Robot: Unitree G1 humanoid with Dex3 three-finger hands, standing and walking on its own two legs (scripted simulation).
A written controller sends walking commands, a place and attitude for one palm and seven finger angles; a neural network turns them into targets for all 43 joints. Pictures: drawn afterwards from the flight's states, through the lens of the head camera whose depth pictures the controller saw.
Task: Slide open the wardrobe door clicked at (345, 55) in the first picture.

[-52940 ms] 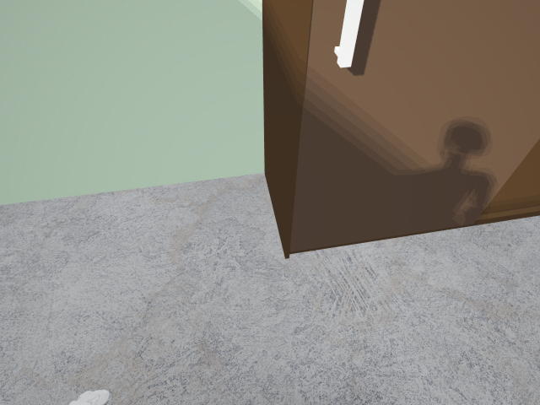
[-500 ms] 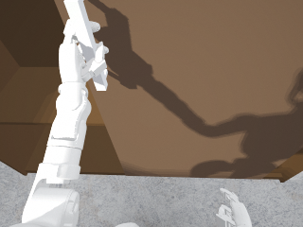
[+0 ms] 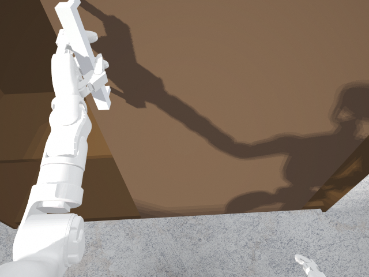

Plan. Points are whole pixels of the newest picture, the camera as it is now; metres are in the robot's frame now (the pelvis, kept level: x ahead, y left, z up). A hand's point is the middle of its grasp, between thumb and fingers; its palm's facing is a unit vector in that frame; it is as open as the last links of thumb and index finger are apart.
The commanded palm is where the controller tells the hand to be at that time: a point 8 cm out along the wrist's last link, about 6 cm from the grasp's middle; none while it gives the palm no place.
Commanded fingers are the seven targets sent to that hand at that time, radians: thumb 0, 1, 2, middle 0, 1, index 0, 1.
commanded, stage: stop walking and hold the door there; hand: left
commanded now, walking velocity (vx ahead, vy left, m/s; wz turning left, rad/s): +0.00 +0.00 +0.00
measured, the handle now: (91, 58) +0.47 +0.22 +0.24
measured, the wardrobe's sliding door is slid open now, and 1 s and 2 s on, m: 0.70 0.69 0.69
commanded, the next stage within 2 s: loosen the grip on the handle in 0.20 s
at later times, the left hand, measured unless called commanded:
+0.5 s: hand (93, 71) +0.43 +0.20 +0.24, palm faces +0.30 -0.95 -0.10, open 8.0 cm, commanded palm +0.40 +0.24 +0.22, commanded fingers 0.00 -0.43 0.26 -0.44 -1.38 -0.44 -1.38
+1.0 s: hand (98, 71) +0.44 +0.20 +0.23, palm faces +0.26 -0.96 -0.09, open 14.6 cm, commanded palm +0.40 +0.24 +0.23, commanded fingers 0.00 -0.55 0.20 -0.25 -1.15 -0.25 -1.15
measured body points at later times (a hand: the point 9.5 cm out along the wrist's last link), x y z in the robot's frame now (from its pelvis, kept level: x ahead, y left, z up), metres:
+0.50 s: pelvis +0.00 -0.01 +0.00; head -0.01 -0.01 +0.45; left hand +0.41 +0.25 +0.24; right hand +0.16 -0.26 -0.09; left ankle +0.09 +0.10 -0.73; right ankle +0.00 -0.09 -0.73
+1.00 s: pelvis +0.01 +0.01 +0.00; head +0.00 +0.01 +0.45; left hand +0.42 +0.25 +0.24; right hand +0.09 -0.25 -0.11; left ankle +0.10 +0.09 -0.73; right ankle +0.00 -0.09 -0.73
